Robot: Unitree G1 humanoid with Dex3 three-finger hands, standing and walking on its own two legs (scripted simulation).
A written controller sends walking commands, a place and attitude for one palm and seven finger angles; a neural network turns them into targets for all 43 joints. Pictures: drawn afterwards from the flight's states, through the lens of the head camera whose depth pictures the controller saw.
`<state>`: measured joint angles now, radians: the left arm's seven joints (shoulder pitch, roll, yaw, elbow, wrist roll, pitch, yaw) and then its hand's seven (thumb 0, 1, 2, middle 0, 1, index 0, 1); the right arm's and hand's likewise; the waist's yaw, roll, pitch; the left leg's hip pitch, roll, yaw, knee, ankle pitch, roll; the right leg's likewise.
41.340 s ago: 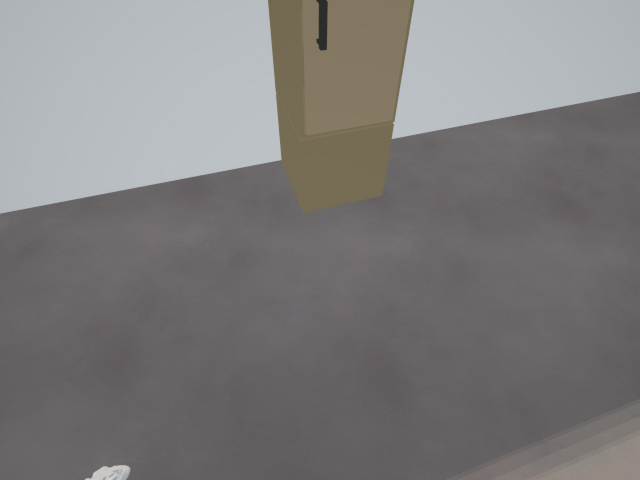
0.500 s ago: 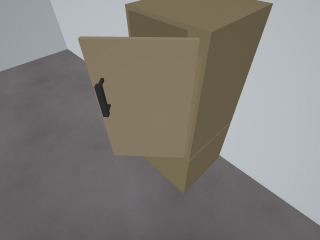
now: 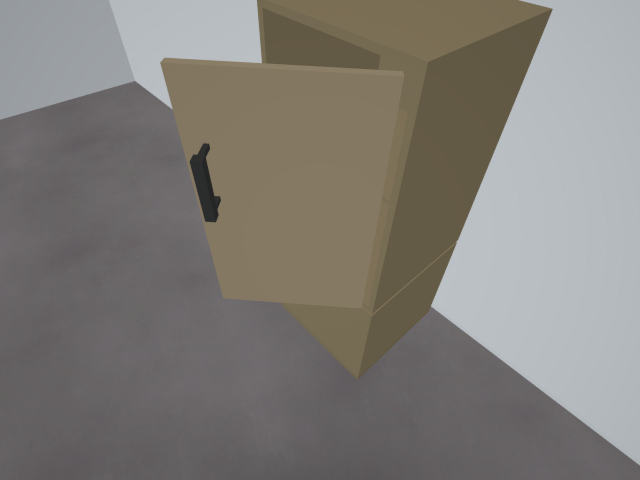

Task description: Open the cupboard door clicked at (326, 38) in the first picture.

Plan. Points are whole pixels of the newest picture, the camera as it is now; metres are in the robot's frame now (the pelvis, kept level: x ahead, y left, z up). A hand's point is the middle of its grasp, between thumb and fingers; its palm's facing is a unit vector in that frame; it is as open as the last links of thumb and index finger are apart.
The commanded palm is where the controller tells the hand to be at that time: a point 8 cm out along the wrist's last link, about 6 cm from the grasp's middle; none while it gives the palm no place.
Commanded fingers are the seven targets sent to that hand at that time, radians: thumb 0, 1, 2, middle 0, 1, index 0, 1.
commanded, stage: look again from close up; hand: left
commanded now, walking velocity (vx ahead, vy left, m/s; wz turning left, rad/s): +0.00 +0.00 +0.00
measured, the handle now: (208, 183) +0.58 +0.23 +0.05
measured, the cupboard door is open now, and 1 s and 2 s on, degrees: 43 43 43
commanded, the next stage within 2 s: raise the hand with hooked fingers in 0.40 s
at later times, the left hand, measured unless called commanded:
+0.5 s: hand out of the picture -0.01 +0.17 -0.18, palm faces +0.04 -0.99 -0.14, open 7.4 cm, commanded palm +0.10 +0.22 -0.07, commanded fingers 0.00 0.88 0.89 -0.20 -0.31 -0.20 -0.31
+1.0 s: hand (174, 449) +0.17 +0.19 -0.05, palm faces +0.09 -1.00 -0.02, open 9.0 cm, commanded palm +0.16 +0.25 -0.03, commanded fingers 0.00 0.29 0.64 -0.24 -0.69 -0.24 -0.69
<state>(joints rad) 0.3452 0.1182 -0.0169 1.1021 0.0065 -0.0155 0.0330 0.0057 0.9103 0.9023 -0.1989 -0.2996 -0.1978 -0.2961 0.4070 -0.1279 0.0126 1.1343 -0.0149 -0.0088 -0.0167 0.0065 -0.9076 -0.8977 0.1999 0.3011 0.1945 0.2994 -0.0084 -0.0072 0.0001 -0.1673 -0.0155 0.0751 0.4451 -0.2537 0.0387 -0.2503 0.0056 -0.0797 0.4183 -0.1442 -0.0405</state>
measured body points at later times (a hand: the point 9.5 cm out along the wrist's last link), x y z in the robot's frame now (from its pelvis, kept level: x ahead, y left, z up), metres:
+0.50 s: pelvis +0.01 +0.02 +0.00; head +0.01 +0.03 +0.45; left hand -0.01 +0.22 -0.16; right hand +0.00 -0.19 -0.16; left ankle -0.01 +0.09 -0.74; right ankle +0.05 -0.09 -0.74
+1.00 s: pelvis +0.02 -0.01 -0.08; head +0.07 +0.01 +0.37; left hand +0.16 +0.25 -0.05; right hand +0.28 -0.23 -0.09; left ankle +0.00 +0.09 -0.74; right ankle +0.05 -0.09 -0.74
